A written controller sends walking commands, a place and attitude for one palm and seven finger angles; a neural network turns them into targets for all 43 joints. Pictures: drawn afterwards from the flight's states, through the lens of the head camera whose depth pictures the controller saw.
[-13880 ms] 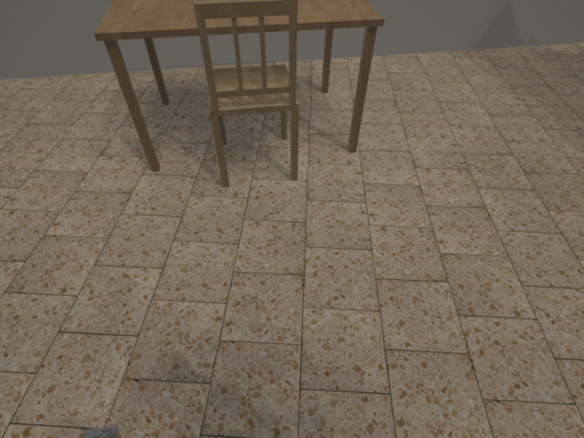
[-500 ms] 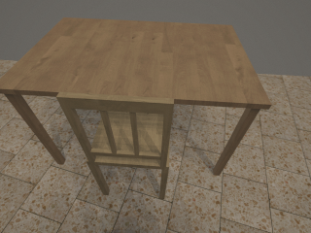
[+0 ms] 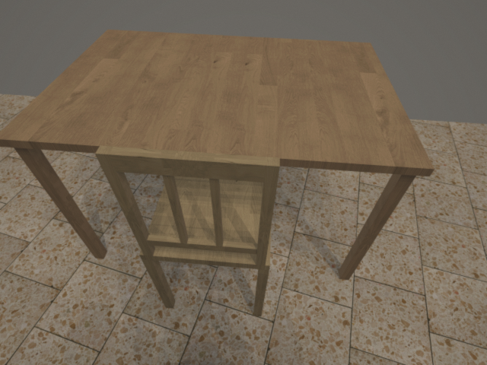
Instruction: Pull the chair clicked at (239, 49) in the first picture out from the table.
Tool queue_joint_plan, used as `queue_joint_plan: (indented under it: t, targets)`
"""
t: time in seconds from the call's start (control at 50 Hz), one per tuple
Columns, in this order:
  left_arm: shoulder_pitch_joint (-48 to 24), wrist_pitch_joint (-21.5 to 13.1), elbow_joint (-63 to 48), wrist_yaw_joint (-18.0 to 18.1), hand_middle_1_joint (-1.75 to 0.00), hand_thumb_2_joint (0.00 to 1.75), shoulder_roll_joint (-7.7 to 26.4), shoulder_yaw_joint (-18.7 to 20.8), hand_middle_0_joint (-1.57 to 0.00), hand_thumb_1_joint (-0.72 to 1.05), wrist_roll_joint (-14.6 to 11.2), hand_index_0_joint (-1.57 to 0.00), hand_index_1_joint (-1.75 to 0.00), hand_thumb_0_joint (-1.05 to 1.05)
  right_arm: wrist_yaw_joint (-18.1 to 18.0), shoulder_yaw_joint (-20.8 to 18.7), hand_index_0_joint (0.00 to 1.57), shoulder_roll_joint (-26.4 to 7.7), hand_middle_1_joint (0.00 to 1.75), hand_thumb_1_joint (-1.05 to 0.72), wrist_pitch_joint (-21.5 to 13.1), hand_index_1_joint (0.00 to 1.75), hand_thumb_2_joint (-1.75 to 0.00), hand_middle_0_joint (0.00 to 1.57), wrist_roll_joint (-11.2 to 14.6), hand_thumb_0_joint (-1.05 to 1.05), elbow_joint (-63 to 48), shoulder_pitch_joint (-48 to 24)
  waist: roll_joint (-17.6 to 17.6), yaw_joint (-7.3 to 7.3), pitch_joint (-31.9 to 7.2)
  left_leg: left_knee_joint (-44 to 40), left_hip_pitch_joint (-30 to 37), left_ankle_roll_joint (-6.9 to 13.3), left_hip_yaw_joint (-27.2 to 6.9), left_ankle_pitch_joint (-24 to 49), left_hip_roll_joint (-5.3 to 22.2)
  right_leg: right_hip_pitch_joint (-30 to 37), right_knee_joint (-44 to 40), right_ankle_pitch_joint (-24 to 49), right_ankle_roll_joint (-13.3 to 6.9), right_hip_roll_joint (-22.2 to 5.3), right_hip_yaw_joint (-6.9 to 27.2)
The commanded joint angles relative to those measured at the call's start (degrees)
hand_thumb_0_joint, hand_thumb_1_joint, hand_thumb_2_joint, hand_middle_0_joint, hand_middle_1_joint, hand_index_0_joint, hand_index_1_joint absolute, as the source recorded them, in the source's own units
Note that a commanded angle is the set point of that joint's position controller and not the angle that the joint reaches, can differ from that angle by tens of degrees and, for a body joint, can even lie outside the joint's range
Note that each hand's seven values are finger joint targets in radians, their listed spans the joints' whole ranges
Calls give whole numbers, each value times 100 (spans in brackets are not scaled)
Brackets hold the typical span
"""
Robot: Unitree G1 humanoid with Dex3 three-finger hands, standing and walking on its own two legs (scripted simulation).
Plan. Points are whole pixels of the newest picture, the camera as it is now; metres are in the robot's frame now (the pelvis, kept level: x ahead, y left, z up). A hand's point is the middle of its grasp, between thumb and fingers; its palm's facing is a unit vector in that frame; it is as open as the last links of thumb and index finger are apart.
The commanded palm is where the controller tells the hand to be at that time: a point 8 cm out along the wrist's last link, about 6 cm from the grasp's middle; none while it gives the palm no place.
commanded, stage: come to a stop and stand still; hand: left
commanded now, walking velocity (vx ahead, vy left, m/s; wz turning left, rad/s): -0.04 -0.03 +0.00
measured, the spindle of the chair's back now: (177, 210) +0.47 +0.21 -0.11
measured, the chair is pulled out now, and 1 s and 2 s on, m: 0.00 0.00 0.00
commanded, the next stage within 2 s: look again from close up in 0.86 s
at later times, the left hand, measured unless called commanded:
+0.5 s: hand out of the picture +0.04 +0.24 -0.18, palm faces +0.00 -0.98 -0.21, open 7.4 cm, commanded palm none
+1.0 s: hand out of the picture -0.01 +0.23 -0.18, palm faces +0.00 -0.98 -0.18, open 7.4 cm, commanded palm none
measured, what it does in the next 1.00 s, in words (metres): shifts its weight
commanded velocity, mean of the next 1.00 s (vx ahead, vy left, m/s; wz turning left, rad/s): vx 0.00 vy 0.00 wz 0.00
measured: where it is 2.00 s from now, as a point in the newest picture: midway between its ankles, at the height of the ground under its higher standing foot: outside the picture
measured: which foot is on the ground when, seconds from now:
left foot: down 0.00-1.00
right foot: down 0.00-1.00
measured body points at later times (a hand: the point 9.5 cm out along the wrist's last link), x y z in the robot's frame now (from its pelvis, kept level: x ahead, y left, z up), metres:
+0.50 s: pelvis +0.01 +0.06 -0.01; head +0.03 +0.07 +0.44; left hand +0.05 +0.29 -0.16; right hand +0.03 -0.17 -0.16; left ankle -0.01 +0.12 -0.74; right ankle -0.04 -0.09 -0.74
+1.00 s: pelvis +0.00 +0.06 +0.00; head +0.01 +0.07 +0.45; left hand -0.01 +0.28 -0.16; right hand +0.01 -0.17 -0.16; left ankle -0.01 +0.12 -0.74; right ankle -0.04 -0.09 -0.74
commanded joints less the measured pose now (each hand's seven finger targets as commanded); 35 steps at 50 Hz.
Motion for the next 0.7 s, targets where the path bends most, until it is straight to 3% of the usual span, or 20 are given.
queue_joint_plan:
  t: [0.0,0.04,0.06,0.1,0.12,0.18,0.28,0.4,0.44,0.52,0.68]
  targets:
    - [157,-226,-361,103,-30,90,1138,217,-20,90,66,-20,-30,0,72,-67,20,-244,30,-90,-94,30,-90,20,-8,0,-774,36,-241,-275,284,1296,-833,140,-67,-821,106,-275,-582,3083,-443,-1559,1314]
    - [-1,-206,-400,80,-30,90,891,182,-20,90,23,-20,-30,0,44,-52,20,-254,30,-90,-171,30,-90,20,8,0,-740,272,-754,-371,-29,610,-360,142,-46,-332,30,-223,-187,2954,-453,-1238,844]
    - [10,-175,-356,78,-30,90,767,143,-20,90,-13,-20,-30,0,17,-40,20,-334,30,-90,-210,30,-90,20,6,0,-664,360,-599,-368,-7,159,-47,170,-185,203,92,-362,65,2696,-344,-1040,733]
    - [120,-77,-339,59,-30,90,592,109,-20,90,-29,-20,-30,0,-33,-69,20,-563,30,-90,-293,30,-90,20,-21,0,-558,373,452,-187,86,149,-89,313,-480,1826,383,-423,392,1733,-116,-639,533]
    - [146,-14,-326,55,-30,90,631,108,-20,90,-37,-20,-30,0,-57,-58,20,-614,30,-90,-283,30,-90,20,-7,0,-591,258,746,-144,107,56,-134,386,-618,2018,434,-373,398,1137,-70,-557,479]
    - [79,86,-338,39,-30,90,621,102,-20,90,-26,-20,-30,0,-70,-73,20,-723,30,-90,-228,30,-90,20,-2,0,-701,53,132,-98,488,-179,-402,444,-695,1177,408,-523,212,451,-15,-517,448]
    - [-85,139,-453,19,-30,90,724,104,-20,90,-28,-20,-30,0,-57,-91,20,-822,30,-90,-240,30,-90,20,-10,0,-691,-14,113,-88,363,-480,-211,459,-749,1104,388,-461,222,466,62,-543,434]
    - [-182,160,-555,25,-30,90,847,124,-20,90,-31,-20,-30,0,-70,-103,20,-887,30,-90,-270,30,-90,20,4,0,-664,-77,13,-63,138,-434,113,453,-691,2006,377,-280,215,909,113,-608,401]
    - [-204,180,-573,37,-30,90,872,130,-20,90,-40,-20,-30,0,-78,-111,20,-943,30,-90,-271,30,-90,20,-3,0,-662,-69,143,-78,42,-414,291,424,-673,2326,385,-281,261,974,135,-624,392]
    - [-236,203,-580,36,-30,90,902,126,-20,90,-35,-20,-30,0,-78,-116,20,-967,30,-90,-249,30,-90,20,8,0,-656,-133,31,-83,184,-482,290,422,-666,2183,381,-315,153,916,163,-641,420]
    - [-155,204,-515,40,-30,90,912,115,-20,90,-34,-20,-30,0,-66,-106,20,-966,30,-90,-247,30,-90,20,26,0,-577,-156,61,-95,110,-595,482,400,-601,2055,364,-293,35,954,199,-695,453]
